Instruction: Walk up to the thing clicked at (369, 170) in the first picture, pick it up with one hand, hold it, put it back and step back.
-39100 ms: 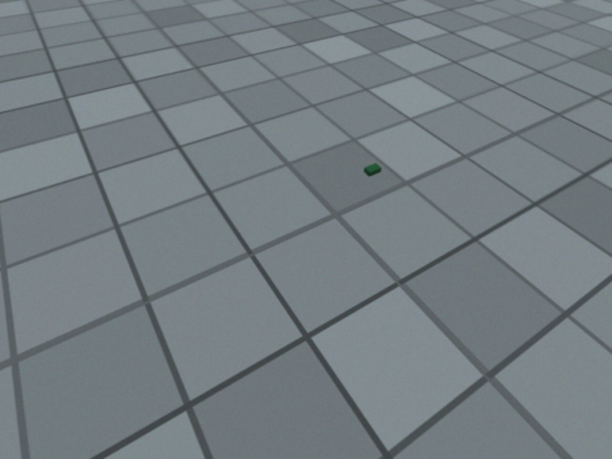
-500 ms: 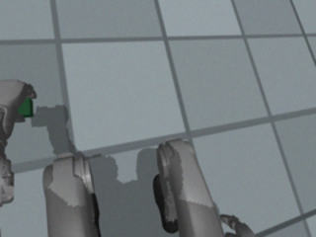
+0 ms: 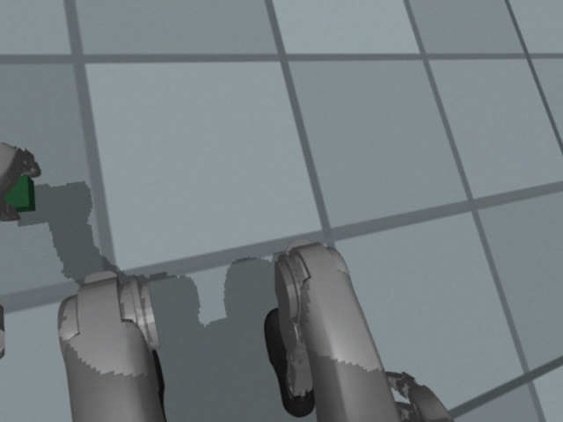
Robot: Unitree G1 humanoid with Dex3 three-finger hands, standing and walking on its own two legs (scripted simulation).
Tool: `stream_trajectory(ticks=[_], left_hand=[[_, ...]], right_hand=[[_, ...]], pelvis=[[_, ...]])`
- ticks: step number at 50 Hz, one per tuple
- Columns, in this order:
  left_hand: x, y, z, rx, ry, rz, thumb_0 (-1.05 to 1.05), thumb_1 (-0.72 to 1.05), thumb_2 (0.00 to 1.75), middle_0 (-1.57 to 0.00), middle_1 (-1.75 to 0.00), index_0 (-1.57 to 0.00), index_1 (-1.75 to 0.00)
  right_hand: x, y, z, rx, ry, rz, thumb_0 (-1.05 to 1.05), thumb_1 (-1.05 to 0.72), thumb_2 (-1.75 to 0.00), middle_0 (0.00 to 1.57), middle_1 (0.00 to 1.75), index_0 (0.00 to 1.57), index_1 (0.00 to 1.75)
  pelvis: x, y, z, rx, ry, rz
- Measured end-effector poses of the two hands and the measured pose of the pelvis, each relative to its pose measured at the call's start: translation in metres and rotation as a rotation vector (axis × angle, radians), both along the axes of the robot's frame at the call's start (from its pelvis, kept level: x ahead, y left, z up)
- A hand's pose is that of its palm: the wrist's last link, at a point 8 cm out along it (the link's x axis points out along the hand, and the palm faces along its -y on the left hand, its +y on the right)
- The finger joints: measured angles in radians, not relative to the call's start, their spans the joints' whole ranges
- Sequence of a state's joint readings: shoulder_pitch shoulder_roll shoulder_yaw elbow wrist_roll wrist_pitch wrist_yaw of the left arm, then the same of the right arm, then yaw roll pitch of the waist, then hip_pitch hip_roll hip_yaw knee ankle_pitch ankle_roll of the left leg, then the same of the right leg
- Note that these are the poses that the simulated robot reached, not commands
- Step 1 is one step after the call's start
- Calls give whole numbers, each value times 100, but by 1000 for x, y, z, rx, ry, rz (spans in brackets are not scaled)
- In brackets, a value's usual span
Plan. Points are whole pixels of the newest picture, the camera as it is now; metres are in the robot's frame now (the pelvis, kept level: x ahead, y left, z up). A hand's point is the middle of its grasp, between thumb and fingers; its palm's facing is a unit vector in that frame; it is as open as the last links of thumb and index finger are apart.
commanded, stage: lower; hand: left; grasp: from above
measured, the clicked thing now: (0, 195) +0.45 +0.33 -0.21
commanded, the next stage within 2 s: rest in 0.24 s
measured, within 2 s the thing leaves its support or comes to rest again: rests again in 1.04 s
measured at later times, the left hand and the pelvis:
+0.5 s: hand (20, 202) +0.45 +0.31 -0.23, palm faces -0.48 -0.08 -0.87, open 7.5 cm; pelvis +0.01 +0.00 -0.02, yaw -2 degrees
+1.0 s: hand (33, 206) +0.45 +0.30 -0.26, palm faces -0.48 -0.09 -0.87, open 7.5 cm; pelvis +0.01 +0.00 -0.03, yaw -4 degrees
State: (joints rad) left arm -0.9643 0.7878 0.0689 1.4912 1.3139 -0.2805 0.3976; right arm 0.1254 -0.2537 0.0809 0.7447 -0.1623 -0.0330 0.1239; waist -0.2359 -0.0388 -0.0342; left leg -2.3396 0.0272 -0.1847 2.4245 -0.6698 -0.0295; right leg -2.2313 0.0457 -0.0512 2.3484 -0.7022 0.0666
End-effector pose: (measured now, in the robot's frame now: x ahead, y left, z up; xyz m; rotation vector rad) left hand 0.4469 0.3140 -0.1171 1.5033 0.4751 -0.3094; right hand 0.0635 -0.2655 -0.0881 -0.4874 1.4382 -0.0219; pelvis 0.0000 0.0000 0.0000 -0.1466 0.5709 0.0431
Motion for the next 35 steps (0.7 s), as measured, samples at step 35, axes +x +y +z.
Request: stream_trajectory(ticks=[35], left_hand=[[7, -9, -71, -34, 18, 16, 0, 38, 13, -96, -16, -98, -15]], right_hand=[[-4, 3, -12, 1, 70, 113, 0, -90, -90, 21, 30, 20, 30]], pelvis=[[8, 0, -24, -26, -38, -35]])
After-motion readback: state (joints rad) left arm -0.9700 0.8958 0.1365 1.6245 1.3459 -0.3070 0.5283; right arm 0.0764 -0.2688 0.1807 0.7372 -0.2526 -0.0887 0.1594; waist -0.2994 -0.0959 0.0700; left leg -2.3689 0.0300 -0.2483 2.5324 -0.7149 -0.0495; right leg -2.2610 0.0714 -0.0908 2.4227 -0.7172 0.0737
